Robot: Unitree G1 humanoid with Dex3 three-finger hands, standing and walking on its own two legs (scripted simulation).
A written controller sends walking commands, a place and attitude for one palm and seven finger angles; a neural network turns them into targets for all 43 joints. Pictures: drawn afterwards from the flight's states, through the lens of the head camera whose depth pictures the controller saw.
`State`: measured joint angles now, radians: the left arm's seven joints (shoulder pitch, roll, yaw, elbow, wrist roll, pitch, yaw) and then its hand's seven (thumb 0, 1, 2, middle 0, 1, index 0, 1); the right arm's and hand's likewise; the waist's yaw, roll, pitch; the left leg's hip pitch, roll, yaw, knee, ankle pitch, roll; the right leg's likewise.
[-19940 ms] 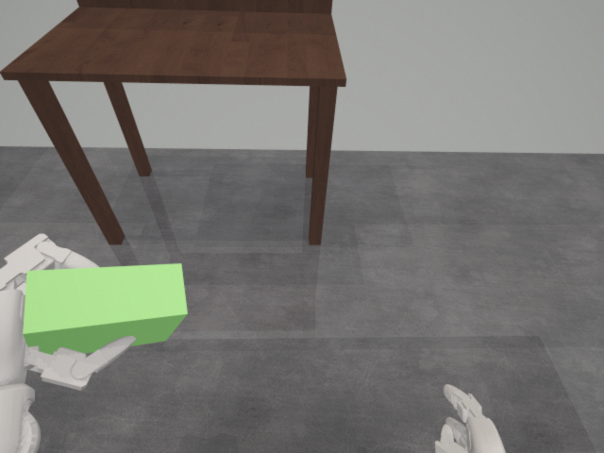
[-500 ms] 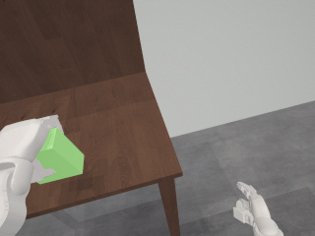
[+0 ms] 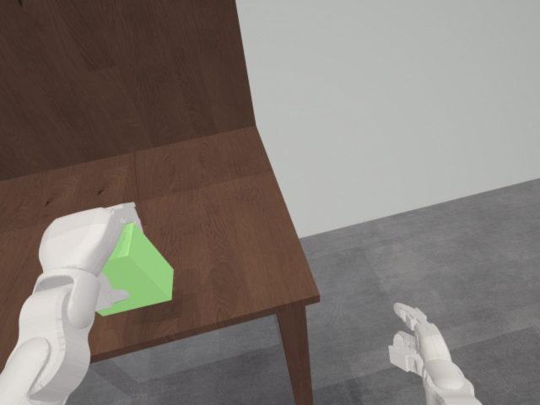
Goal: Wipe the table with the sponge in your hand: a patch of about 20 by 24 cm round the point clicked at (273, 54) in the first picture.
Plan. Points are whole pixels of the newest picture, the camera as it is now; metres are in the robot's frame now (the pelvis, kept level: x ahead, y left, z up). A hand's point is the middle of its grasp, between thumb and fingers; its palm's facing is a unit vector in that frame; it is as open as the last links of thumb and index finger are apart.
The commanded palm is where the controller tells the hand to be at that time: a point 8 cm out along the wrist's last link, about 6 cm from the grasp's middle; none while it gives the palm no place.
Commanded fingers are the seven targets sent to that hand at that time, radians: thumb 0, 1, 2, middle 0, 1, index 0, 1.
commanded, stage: move the sponge above the wiping area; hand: left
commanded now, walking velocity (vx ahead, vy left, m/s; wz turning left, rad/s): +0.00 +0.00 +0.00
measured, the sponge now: (125, 279) +0.24 +0.26 +0.09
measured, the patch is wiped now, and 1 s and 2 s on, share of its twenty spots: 0.00 0.00 0.00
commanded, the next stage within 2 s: lower the sponge onto the table in 1.40 s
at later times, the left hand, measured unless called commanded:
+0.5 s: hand (118, 265) +0.24 +0.26 +0.12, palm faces +0.04 -0.07 -1.00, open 9.8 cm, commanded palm +0.21 +0.26 +0.19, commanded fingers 0.00 0.10 1.30 -1.20 -1.60 -1.20 -1.60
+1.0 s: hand (123, 261) +0.25 +0.25 +0.13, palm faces +0.08 -0.07 -0.99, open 9.8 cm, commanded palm +0.21 +0.25 +0.19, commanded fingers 0.00 0.10 1.30 -1.20 -1.60 -1.20 -1.60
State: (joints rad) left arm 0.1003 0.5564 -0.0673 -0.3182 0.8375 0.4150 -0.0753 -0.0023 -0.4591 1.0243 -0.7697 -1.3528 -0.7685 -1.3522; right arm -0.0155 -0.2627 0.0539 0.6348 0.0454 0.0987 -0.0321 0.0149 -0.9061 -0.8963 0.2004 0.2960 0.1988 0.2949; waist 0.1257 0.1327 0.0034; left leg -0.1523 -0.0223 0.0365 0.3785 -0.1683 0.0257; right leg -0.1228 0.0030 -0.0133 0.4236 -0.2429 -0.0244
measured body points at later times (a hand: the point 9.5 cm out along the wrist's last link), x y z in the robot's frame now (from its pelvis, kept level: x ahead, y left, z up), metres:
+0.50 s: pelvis +0.01 -0.01 +0.00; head +0.00 -0.06 +0.45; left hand +0.24 +0.26 +0.18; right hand +0.25 -0.22 -0.09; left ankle +0.03 +0.10 -0.74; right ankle +0.00 -0.11 -0.74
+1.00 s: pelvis +0.02 -0.01 +0.00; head +0.00 -0.07 +0.45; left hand +0.24 +0.25 +0.18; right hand +0.26 -0.21 -0.09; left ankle +0.03 +0.10 -0.74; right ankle +0.00 -0.11 -0.74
